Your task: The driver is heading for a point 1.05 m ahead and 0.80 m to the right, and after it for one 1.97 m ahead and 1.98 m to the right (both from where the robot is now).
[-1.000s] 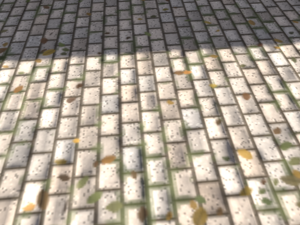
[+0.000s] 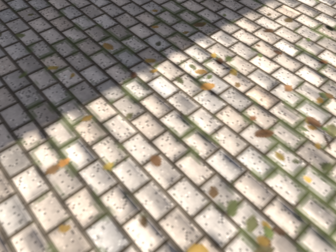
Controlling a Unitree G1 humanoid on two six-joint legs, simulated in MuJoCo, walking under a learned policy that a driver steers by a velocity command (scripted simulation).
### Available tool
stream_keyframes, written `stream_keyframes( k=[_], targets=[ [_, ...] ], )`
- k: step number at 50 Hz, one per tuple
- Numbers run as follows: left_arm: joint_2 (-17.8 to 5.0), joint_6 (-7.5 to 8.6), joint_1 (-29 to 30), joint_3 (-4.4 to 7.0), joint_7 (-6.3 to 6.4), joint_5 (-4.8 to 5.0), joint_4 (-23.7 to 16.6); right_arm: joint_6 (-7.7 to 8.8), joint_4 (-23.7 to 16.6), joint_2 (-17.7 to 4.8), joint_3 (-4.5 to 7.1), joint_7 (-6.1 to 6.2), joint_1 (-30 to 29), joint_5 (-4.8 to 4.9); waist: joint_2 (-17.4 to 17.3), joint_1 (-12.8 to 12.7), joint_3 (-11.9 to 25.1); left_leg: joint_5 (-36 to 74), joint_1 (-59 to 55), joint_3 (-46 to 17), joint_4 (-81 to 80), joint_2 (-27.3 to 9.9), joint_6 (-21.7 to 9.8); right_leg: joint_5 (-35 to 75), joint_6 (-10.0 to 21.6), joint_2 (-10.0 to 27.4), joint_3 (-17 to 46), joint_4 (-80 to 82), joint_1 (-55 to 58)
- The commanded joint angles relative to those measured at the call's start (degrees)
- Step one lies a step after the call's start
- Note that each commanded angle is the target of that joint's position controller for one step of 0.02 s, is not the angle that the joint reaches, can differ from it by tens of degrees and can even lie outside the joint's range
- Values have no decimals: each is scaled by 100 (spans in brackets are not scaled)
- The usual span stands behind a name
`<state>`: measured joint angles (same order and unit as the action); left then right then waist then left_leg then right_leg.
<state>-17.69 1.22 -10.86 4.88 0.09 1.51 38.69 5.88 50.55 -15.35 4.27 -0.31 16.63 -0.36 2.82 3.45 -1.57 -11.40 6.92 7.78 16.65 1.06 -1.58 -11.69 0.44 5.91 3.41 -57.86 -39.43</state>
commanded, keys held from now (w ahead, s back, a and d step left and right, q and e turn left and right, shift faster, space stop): w+e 1.00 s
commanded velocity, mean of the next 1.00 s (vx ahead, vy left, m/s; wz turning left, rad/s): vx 0.50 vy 0.00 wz -0.60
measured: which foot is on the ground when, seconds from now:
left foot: down 0.00-0.24, up 0.26-0.70, down 0.72-1.00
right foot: up 0.00-0.22, down 0.24-0.72, up 0.74-1.00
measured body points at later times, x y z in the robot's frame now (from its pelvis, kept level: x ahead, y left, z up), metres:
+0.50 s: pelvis +0.27 -0.08 +0.00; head +0.30 -0.11 +0.45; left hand +0.43 +0.17 -0.10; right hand +0.38 -0.39 -0.09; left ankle +0.43 +0.07 -0.68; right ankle +0.25 -0.15 -0.75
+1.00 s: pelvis +0.54 -0.13 +0.00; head +0.56 -0.14 +0.45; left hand +0.84 +0.00 -0.09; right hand +0.41 -0.39 -0.12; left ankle +0.57 -0.02 -0.75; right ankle +0.53 -0.31 -0.67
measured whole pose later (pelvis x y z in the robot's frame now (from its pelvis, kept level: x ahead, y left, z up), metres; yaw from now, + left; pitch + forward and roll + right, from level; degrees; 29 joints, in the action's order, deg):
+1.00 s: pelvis +0.54 -0.13 +0.00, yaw -35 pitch +1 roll +2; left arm -18.1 0.7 -11.3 4.5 -0.1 1.3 35.8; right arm 5.2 46.8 -15.8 4.0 -0.3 18.3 -0.5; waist 2.6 3.6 -1.5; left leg -12.7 6.5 7.4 17.7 0.6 -1.3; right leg -11.4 -0.4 5.0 3.7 -58.2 -39.5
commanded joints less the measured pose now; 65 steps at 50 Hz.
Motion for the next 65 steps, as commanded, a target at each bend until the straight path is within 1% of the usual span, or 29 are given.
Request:
stream_keyframes(
  k=[1, 7, 9, 11, 12, 13, 14, 15, 16, 17, 18, 22, 27, 32, 35, 36, 37, 38, 39, 40, 43, 48, 56, 59, 61, 62, 63, 64, 65],
  targets=[
    [-105, 78, 187, -20, -94, 0, -446, 68, -439, -923, 191, 38, -476, 24, -651, -123, 47, 1465, -209, -595, -852, -1520, -847, 937, -3, 145, 7, 806, -111],
    [-86, 91, 1099, -60, -301, 5, -837, -121, -290, -1206, 255, 58, -10, 146, -645, 141, -269, 1955, -923, 14, -572, -1719, -614, 898, 232, -104, -532, 2030, 104],
    [-270, 67, 931, 30, -331, -28, -884, -198, -307, -1376, 303, 84, -46, 202, -802, -85, -82, 3651, -1179, 227, 58, -1763, -504, 295, 451, -411, -806, 2165, 599],
    [-663, 33, -283, 270, -296, -27, -604, -288, -352, -1451, 317, 130, -153, 247, -809, -836, 601, 4955, -928, 515, 1795, -1582, -309, 295, 789, -907, -1066, 2579, 2282],
    [-1058, -19, -1321, 472, -193, -17, -317, -274, -412, -1256, 235, 157, -101, 154, -473, -1303, 1125, 3872, 275, 549, 3370, -1384, -64, 495, 1050, -749, -508, 2685, 4065],
    [-1755, -11, -1286, 563, -111, 38, -303, -157, -753, -388, -37, 88, 318, -133, 1189, -677, 1426, -1533, 2948, 359, 5466, -394, 286, 105, 1924, 789, 2450, 2930, 5950],
    [-1514, 99, -1464, 444, -151, -15, -535, 87, -898, -663, -56, 6, -28, 52, 875, -949, 2485, -2399, 3763, -1102, 6422, 18, 276, -886, 2515, 1418, 4572, 3909, 6446],
    [-1112, 184, -1322, 323, -185, -68, -444, 208, -1067, -1030, 46, -51, -644, 287, 419, -1091, 1749, -1814, 4310, -1289, 6415, -286, 167, -619, 2163, 1235, 3776, 4071, 6062],
    [-928, 228, -1041, 262, -181, -42, -429, 270, -1096, -959, 1, -47, -735, 260, 157, -877, 1179, -1318, 4182, -1249, 5924, -518, 81, -225, 1950, 988, 3022, 4063, 5232],
    [-757, 235, -595, 198, -169, -52, -494, 273, -1011, -948, 13, -5, -705, 111, -170, -594, 817, -1008, 3765, -1257, 5417, -710, 116, 314, 1770, 750, 2477, 4097, 4357],
    [-614, 242, -300, 137, -150, -113, -585, 213, -973, -1022, 62, 4, -594, 33, -92, -371, 649, -816, 3316, -1292, 5074, -831, 155, 883, 1704, 587, 2113, 4206, 3718],
    [-744, 275, -255, 159, -28, -109, -549, -11, -1053, -762, 18, 8, -663, -68, -112, -191, 403, -285, 2850, -1104, 4091, -737, 464, 1688, 1737, 313, 1493, 4474, 2645],
    [-865, 208, -683, 202, 87, -42, -338, 3, -1330, -487, -118, -61, -1735, -15, 86, -621, 144, 1505, 2326, -1021, 1990, -304, 566, 839, 1316, -103, 1106, 4367, 2264],
    [-791, 144, -994, 195, 98, -1, -159, 95, -1485, -798, 4, -142, -1921, 84, 309, -639, 158, 1079, 1990, -1242, 1280, -148, 361, 319, 1140, 175, 1879, 3698, 2868],
    [-508, 101, -868, 106, 96, -37, -211, 173, -1287, -1021, 171, -95, -919, 36, 432, -102, 578, 696, 498, -1174, 948, -254, -21, 617, 802, -175, 1874, 2646, 2750],
    [-153, 121, -906, -27, 82, -115, -314, 194, -1229, -1337, 259, -48, -80, -63, -204, 222, 1341, 485, -921, -2105, 1018, -1234, -391, -73, 558, -544, 1377, 1043, 2082],
    [93, 177, -1694, -112, 84, 63, -486, 114, -1020, -1800, 373, -68, 428, -124, -2209, -131, 1998, -866, -2604, -4897, 365, -2506, -1367, -2315, 171, -1244, 634, -833, 64],
    [-534, 180, -1628, -13, 108, 116, -333, 89, -1092, -1269, 273, -98, 342, 32, -1671, 7, 1651, -2200, -2461, -5435, 67, -2570, -1327, -2139, 70, -776, 769, -1632, -679],
    [-834, 141, -983, 76, 103, 71, -380, 46, -1153, -910, 174, -63, 121, 50, -1120, 167, 967, -2121, -1828, -4472, 11, -2312, -1061, -1595, 31, -575, 665, -1828, -844],
    [-803, 107, -656, 83, 112, 0, -437, 4, -1183, -803, 120, -48, -152, -9, -751, 84, 591, -1385, -1145, -3687, -40, -2060, -901, -1189, 7, -389, 490, -1728, -650],
    [-508, 56, -523, 80, 31, 20, -522, 6, -1083, -577, 48, -3, -423, -52, -991, -202, 155, -119, -101, -2346, -431, -1572, -787, -675, 15, -34, 378, -1120, -109],
    [-216, -6, -132, -17, -14, -32, -675, 57, -833, -890, 164, 18, -276, -9, -728, -193, 71, 1066, -201, -1356, -746, -1700, -977, 31, -111, 97, 243, -186, -397],
    [-109, 79, 1043, -93, -300, 9, -958, -132, -549, -1230, 235, 57, 61, 128, -670, 157, -297, 1713, -777, -94, -652, -1677, -620, 1022, 141, -116, -449, 1924, 140],
    [-392, 41, 770, 53, -337, -45, -992, -239, -536, -1481, 314, 92, 36, 225, -875, -188, 0, 4153, -1168, 233, 294, -1732, -460, 175, 482, -560, -850, 2171, 921],
    [-899, -11, -828, 363, -253, -29, -574, -304, -584, -1406, 276, 141, -30, 244, -714, -1084, 849, 4730, -459, 528, 2443, -1449, -190, 470, 882, -1020, -949, 2670, 3211],
    [-1385, -74, -1549, 504, -125, 16, -407, -270, -717, -912, 99, 133, 179, -11, 319, -1181, 1353, 1486, 1221, 503, 4344, -1122, 68, 669, 1267, 18, 661, 2639, 4979],
    [-1838, 23, -1233, 489, -152, 22, -589, -89, -1092, -400, -102, 61, 487, -82, 1316, -547, 2098, -2451, 3324, -491, 6001, 34, 307, -854, 2368, 1222, 4079, 3539, 6255],
    [-1281, 118, -1360, 349, -200, -1, -623, 83, -1164, -1012, 20, -5, -306, 168, 471, -1059, 2083, -2113, 3953, -1306, 6358, -182, 222, -1237, 2177, 1252, 4186, 4085, 6173],
    [-1058, 196, -1158, 265, -206, -34, -541, 176, -1305, -1096, 37, -35, -636, 295, 367, -978, 1258, -1530, 4242, -1221, 6090, -393, 111, -795, 1952, 1091, 3379, 4143, 5518]
  ],
)
Keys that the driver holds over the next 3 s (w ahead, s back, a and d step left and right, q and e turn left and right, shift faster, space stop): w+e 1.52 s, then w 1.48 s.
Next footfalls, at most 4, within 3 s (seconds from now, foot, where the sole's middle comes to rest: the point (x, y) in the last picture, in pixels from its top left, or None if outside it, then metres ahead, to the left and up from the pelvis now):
0.24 right None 0.29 -0.16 -0.78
0.72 left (172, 218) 0.61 -0.04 -0.78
1.22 right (260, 197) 0.68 -0.42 -0.78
1.72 left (263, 134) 1.02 -0.52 -0.78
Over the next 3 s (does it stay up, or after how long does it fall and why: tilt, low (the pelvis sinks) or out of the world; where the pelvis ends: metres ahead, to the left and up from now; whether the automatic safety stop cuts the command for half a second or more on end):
stays up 1.21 -1.03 0.00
